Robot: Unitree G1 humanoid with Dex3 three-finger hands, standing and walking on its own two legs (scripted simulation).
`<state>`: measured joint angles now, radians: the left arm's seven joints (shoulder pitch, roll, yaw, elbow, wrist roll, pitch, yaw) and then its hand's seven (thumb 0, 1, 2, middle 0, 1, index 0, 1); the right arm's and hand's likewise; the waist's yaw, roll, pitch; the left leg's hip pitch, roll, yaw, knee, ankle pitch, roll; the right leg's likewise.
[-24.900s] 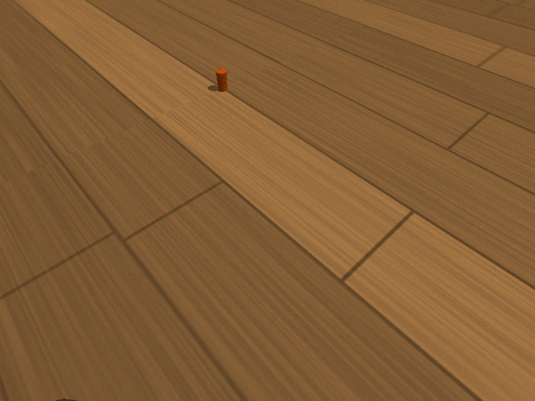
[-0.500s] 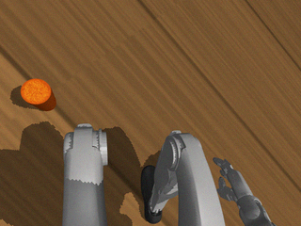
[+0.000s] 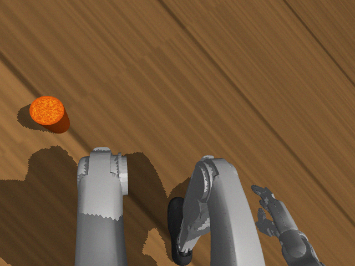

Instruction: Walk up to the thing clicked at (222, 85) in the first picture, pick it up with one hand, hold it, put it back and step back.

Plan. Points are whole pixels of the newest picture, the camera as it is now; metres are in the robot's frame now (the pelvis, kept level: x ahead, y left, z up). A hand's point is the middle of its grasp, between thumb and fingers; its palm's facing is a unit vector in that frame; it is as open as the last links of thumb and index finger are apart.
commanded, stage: go down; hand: left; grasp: from the side
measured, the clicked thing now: (53, 118) +0.41 +0.33 -0.28
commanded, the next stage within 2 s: none
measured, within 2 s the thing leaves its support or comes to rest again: neither
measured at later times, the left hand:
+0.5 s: hand out of the picture +0.29 +0.51 -0.01, palm faces +0.49 -0.87 -0.01, open 16.7 cm
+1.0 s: hand out of the picture +0.29 +0.51 -0.01, palm faces +0.48 -0.88 -0.02, open 16.5 cm
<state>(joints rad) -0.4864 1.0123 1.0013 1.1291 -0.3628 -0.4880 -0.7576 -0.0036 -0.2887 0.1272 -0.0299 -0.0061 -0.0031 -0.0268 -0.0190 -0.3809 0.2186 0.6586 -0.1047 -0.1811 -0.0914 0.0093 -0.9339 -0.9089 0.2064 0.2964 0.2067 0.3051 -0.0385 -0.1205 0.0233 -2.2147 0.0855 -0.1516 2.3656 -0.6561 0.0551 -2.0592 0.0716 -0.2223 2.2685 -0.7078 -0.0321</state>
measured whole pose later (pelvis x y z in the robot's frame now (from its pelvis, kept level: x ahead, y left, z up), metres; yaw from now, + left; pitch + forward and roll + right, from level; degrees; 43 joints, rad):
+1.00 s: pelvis +0.00 +0.00 +0.00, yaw +0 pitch +27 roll -12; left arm -0.47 1.02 1.01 1.12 -0.37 -0.48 -0.77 0.00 -0.29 0.13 -0.03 -0.01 0.00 -0.03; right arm -0.02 -0.38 0.22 0.66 -0.10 -0.18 -0.09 0.01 -0.94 -0.91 0.21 0.30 0.21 0.30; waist -0.05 -0.12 0.03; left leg -2.22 0.08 -0.16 2.37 -0.66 0.06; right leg -2.06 0.07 -0.23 2.27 -0.71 -0.03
